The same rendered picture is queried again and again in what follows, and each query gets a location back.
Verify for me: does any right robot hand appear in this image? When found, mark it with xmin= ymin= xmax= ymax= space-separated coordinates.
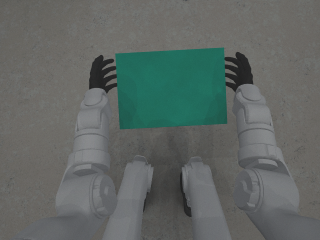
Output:
xmin=224 ymin=52 xmax=253 ymax=92

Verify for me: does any left robot forearm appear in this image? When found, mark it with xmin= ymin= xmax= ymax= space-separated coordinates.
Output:
xmin=55 ymin=88 xmax=113 ymax=213

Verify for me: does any robot right foot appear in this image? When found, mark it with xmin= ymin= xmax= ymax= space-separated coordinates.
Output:
xmin=180 ymin=172 xmax=192 ymax=217

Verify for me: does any carton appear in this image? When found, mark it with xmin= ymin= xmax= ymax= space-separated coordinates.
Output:
xmin=115 ymin=47 xmax=227 ymax=130

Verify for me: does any left robot upper arm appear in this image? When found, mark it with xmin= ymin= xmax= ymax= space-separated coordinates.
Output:
xmin=10 ymin=172 xmax=118 ymax=240

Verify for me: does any robot left shin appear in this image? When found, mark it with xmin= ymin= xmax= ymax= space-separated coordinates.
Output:
xmin=123 ymin=155 xmax=148 ymax=199

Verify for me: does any right robot upper arm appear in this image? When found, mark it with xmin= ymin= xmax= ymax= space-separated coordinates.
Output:
xmin=232 ymin=167 xmax=320 ymax=240

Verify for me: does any right robot forearm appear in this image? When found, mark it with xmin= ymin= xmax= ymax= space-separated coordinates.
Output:
xmin=232 ymin=84 xmax=300 ymax=206

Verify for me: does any left robot hand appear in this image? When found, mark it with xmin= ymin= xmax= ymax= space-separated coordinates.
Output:
xmin=89 ymin=55 xmax=117 ymax=93

